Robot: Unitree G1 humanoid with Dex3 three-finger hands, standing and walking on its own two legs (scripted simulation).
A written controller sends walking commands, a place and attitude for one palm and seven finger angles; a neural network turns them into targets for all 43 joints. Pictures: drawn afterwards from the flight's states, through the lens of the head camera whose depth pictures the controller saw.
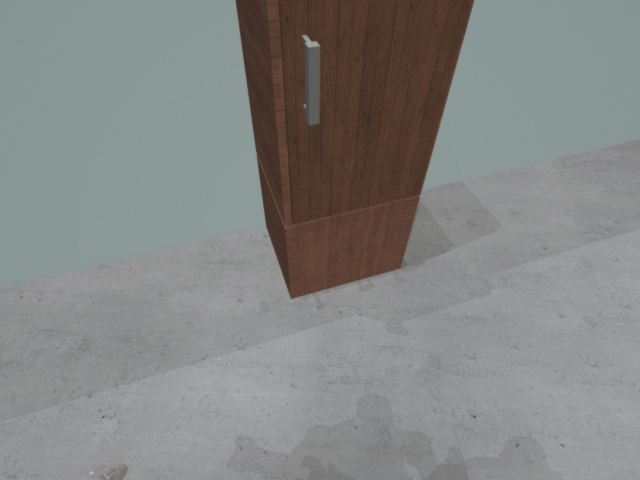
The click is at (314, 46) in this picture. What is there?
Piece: cupboard door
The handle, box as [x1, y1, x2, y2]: [302, 35, 319, 125]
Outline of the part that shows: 302,35 302,41 305,45 306,103 303,105 303,108 306,113 306,120 309,125 318,123 319,120 319,45 316,41 312,42 306,35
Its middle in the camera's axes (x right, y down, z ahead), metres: -0.03 -0.32 +0.79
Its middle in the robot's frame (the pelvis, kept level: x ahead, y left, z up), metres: +0.83 +0.07 +0.10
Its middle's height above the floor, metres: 0.87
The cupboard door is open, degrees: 0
